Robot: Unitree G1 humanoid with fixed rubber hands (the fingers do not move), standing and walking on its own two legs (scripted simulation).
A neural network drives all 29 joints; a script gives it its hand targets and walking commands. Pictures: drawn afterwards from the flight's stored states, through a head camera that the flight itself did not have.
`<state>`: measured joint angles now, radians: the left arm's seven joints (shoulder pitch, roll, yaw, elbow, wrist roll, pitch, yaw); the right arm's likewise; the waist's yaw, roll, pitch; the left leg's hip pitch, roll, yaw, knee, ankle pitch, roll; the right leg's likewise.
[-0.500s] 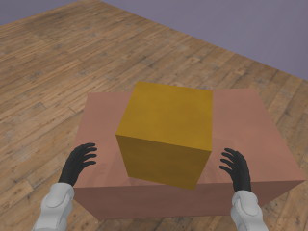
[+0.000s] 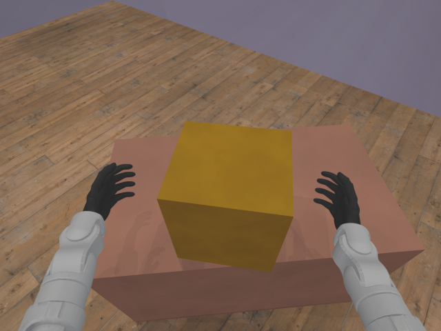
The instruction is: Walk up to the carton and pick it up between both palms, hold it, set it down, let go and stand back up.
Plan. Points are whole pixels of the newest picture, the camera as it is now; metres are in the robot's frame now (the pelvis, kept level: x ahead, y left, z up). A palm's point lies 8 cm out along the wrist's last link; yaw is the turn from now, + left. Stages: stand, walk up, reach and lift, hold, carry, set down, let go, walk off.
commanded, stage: reach and lift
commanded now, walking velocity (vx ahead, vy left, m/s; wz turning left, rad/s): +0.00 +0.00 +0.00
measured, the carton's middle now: (230, 199) +0.41 -0.02 -0.08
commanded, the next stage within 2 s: none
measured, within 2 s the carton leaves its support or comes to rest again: neither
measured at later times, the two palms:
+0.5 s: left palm (112, 161) +0.40 +0.20 +0.10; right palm (346, 179) +0.34 -0.23 +0.07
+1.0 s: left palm (120, 136) +0.45 +0.19 +0.12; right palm (339, 153) +0.39 -0.23 +0.10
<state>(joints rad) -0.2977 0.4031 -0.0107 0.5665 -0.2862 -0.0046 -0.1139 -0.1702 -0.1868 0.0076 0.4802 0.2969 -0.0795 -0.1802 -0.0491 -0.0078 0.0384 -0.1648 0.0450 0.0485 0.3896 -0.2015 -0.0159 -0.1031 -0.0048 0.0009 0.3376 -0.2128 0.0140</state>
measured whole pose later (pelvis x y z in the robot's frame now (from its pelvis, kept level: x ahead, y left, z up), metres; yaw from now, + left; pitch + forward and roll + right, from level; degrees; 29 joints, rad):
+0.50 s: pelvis -0.01 +0.00 +0.00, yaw +0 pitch +2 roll -1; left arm -0.65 0.40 0.01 0.84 -0.26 0.06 -0.10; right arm -0.49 -0.23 0.02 0.66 0.35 0.03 -0.17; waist -0.08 -0.01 -0.01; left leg -0.24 0.05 0.05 0.38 -0.18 -0.02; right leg -0.19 0.00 0.00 0.34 -0.19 0.01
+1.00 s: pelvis -0.01 +0.00 +0.00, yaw +1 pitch +9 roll -1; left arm -0.96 0.40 -0.06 1.23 -0.27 -0.04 -0.09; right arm -0.79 -0.25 0.09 1.03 0.42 -0.03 -0.17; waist -0.12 0.00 -0.12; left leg -0.41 0.06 0.02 0.44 -0.19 -0.02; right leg -0.33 0.01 -0.02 0.36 -0.19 0.01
